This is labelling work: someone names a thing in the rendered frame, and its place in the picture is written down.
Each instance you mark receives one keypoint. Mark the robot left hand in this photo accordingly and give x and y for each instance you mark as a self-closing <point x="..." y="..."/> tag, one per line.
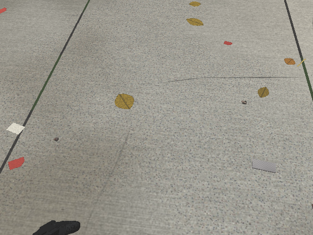
<point x="58" y="228"/>

